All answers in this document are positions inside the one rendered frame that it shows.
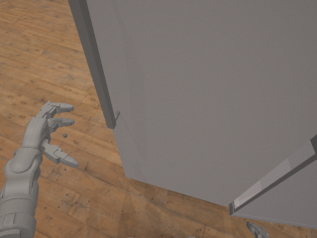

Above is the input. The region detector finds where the left robot hand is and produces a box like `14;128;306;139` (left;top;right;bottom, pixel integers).
21;100;79;168

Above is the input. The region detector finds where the robot left forearm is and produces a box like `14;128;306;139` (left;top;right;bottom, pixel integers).
0;147;43;238

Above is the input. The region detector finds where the fridge door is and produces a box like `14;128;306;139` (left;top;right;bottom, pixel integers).
86;0;317;207

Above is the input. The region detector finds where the handle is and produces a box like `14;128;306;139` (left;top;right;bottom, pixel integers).
67;0;120;130

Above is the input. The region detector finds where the right robot hand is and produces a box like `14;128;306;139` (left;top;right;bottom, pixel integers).
246;221;269;238

